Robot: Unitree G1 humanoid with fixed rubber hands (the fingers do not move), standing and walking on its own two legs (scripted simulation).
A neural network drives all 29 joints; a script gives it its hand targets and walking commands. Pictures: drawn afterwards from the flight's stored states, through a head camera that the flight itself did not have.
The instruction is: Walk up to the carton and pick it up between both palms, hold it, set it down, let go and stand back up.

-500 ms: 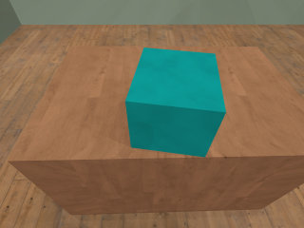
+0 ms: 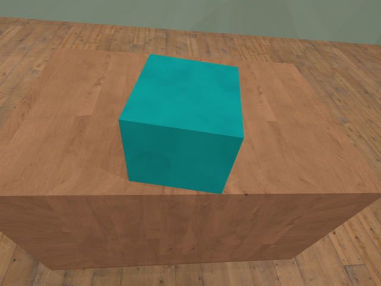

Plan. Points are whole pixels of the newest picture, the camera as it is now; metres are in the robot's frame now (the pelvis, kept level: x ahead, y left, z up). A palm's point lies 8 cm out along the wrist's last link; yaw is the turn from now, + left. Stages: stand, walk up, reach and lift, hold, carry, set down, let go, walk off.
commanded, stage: walk up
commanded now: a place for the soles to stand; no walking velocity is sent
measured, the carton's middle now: (184, 122) +0.54 +0.03 +0.04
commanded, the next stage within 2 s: reach and lift in 1.52 s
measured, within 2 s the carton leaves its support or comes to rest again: neither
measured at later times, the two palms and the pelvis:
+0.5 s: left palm out of the picture +0.06 +0.25 -0.11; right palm out of the picture +0.06 -0.37 -0.10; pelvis +0.00 -0.06 -0.01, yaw +4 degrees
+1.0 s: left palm out of the picture +0.07 +0.27 -0.11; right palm out of the picture +0.10 -0.35 -0.09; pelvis +0.01 -0.05 -0.01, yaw +5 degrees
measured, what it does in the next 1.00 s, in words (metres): steps on the spot: right foot, then left foot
